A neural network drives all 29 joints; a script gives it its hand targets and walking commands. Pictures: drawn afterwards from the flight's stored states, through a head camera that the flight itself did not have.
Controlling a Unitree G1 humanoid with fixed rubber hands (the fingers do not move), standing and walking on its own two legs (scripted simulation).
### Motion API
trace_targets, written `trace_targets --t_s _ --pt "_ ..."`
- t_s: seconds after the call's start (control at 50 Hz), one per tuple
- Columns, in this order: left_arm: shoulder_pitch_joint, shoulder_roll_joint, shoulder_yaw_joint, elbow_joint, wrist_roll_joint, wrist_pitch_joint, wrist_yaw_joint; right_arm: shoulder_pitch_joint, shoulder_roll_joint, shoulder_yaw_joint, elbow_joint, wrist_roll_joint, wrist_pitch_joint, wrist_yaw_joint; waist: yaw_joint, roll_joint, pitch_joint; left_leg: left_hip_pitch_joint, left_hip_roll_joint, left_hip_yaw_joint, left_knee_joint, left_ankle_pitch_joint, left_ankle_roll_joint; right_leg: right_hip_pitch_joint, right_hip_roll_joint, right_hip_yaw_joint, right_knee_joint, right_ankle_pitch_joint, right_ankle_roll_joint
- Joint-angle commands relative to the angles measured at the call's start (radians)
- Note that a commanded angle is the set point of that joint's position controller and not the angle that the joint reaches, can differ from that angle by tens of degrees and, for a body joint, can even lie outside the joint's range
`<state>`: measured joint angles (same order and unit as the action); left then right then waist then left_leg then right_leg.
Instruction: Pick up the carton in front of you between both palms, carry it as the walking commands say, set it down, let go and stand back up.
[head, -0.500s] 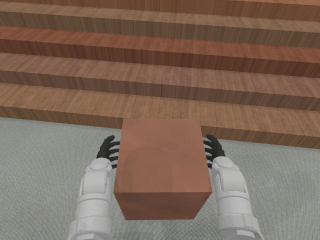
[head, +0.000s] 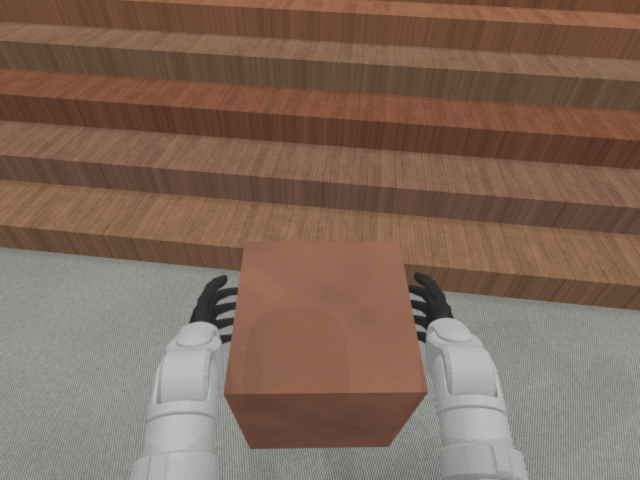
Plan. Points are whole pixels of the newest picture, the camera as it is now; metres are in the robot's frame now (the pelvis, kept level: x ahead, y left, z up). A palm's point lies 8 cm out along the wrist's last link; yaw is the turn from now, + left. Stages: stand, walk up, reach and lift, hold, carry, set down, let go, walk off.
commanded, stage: hold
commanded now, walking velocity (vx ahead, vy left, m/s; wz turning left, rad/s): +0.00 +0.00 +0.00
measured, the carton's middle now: (321, 350) +0.30 +0.00 -0.03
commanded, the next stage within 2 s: carry in 0.82 s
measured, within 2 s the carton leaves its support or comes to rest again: neither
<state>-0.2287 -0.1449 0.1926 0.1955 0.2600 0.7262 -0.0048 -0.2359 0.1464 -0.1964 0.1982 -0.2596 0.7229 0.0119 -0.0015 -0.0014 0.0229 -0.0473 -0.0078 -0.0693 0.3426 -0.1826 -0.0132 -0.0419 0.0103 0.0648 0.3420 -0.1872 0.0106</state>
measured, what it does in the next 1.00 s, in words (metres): stands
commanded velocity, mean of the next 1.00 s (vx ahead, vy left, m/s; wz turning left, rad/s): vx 0.11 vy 0.00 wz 0.00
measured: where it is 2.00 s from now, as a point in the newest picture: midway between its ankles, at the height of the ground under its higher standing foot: (324, 396)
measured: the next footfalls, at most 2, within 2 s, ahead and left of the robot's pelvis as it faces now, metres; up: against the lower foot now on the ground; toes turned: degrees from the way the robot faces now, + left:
left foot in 1.24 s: +0.17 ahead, +0.09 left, +0.00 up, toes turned +10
right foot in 1.60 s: +0.47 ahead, -0.14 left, +0.00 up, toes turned -13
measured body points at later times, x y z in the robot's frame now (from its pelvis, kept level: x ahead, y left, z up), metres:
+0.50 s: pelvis -0.01 +0.00 +0.00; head -0.05 +0.00 +0.45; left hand +0.29 +0.15 +0.04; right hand +0.29 -0.15 +0.04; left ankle +0.01 +0.13 -0.75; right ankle +0.01 -0.13 -0.75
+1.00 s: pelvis +0.02 -0.01 -0.01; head -0.02 -0.01 +0.44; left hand +0.32 +0.14 +0.05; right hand +0.32 -0.16 +0.05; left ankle +0.01 +0.13 -0.75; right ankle +0.01 -0.13 -0.74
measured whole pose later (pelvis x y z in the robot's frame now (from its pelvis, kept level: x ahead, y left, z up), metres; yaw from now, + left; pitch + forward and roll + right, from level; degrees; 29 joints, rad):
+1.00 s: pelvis +0.02 -0.01 -0.01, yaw -2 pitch +0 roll +0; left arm -0.21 -0.13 0.17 0.06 0.20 0.84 0.02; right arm -0.22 0.14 -0.15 0.07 -0.22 0.84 -0.02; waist 0.01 0.02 -0.13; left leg -0.22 0.01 -0.04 0.49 -0.27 -0.01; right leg -0.24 -0.01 0.01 0.52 -0.33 0.01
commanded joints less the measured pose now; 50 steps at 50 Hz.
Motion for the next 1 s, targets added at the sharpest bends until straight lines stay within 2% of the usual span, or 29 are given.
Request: trace_targets --t_s 0.0,0.1,0.32,0.48,0.78,0.8,0.84,0.86,0.88,0.92,0.94,0.98 --pt "-0.415 -0.879 -0.529 -0.076 -0.241 -0.004 -0.216 -0.391 0.885 0.523 -0.058 0.233 0.003 0.208 0.0 0.002 -0.226 0.075 -0.092 -0.002 -0.042 0.223 0.002 0.06 0.087 0.007 -0.045 0.241 0.004" --pt "-0.455 -0.862 -0.488 -0.041 -0.218 0.014 -0.221 -0.433 0.864 0.483 -0.026 0.212 0.019 0.216 0.0 0.001 -0.139 0.033 -0.084 0.006 -0.051 0.078 0.01 0.008 0.082 -0.002 -0.056 0.086 -0.004" --pt "-0.549 -0.9 -0.486 0.001 -0.219 0.004 -0.23 -0.529 0.897 0.479 0.018 0.211 0.008 0.228 0.001 0.002 -0.176 0.029 -0.081 0.01 -0.037 0.022 0.009 -0.005 0.078 -0.008 -0.038 0.026 -0.009" --pt "-0.546 -0.903 -0.483 0.007 -0.217 0.004 -0.23 -0.527 0.897 0.474 0.024 0.207 0.006 0.228 0.0 0.003 -0.189 0.039 -0.082 0.01 -0.037 0.057 0.007 0.005 0.08 -0.008 -0.039 0.06 -0.008" --pt "-0.469 -0.885 -0.498 -0.05 -0.228 0.011 -0.221 -0.449 0.885 0.491 -0.033 0.219 0.015 0.219 0.002 0.002 -0.203 0.065 -0.087 0.004 -0.041 0.159 0.004 0.038 0.085 -0.001 -0.042 0.167 -0.001" --pt "-0.517 -0.904 -0.521 -0.037 -0.241 0.018 -0.223 -0.495 0.892 0.515 -0.027 0.243 0.02 0.219 0.004 0.033 -0.246 -0.043 0.104 0.031 0.039 0.052 0.016 -0.077 -0.104 -0.017 0.041 0.052 -0.009" --pt "-0.527 -0.908 -0.555 -0.068 -0.279 0.023 -0.222 -0.492 0.899 0.547 -0.053 0.27 0.024 0.216 0.001 0.035 -0.233 -0.13 0.107 -0.03 -0.024 -0.392 0.031 -0.176 -0.073 -0.003 0.032 -0.36 -0.011" --pt "-0.542 -0.911 -0.573 -0.092 -0.293 0.027 -0.219 -0.506 0.903 0.568 -0.083 0.283 0.03 0.212 0.0 0.041 -0.211 -0.16 0.112 -0.051 -0.037 -0.536 0.037 -0.233 -0.063 -0.004 0.043 -0.473 -0.011" --pt "-0.556 -0.91 -0.593 -0.119 -0.309 0.034 -0.216 -0.519 0.902 0.588 -0.112 0.291 0.037 0.206 -0.001 0.057 -0.194 -0.17 0.128 -0.072 -0.043 -0.548 0.045 -0.269 -0.055 -0.019 0.074 -0.458 -0.01" --pt "-0.553 -0.904 -0.64 -0.166 -0.344 0.061 -0.209 -0.501 0.895 0.63 -0.152 0.315 0.065 0.19 -0.005 0.103 -0.244 -0.159 0.175 -0.125 -0.068 -0.443 0.07 -0.259 -0.023 -0.097 0.19 -0.253 -0.003" --pt "-0.542 -0.896 -0.665 -0.192 -0.364 0.082 -0.204 -0.479 0.888 0.654 -0.178 0.327 0.086 0.181 -0.004 0.123 -0.277 -0.154 0.19 -0.145 -0.076 -0.41 0.089 -0.249 -0.008 -0.132 0.199 -0.202 -0.002" --pt "-0.539 -0.879 -0.711 -0.239 -0.402 0.133 -0.195 -0.476 0.858 0.694 -0.245 0.353 0.139 0.165 -0.001 0.113 -0.294 -0.217 0.175 -0.11 -0.046 -0.439 0.097 -0.182 -0.017 -0.137 0.102 -0.238 -0.013"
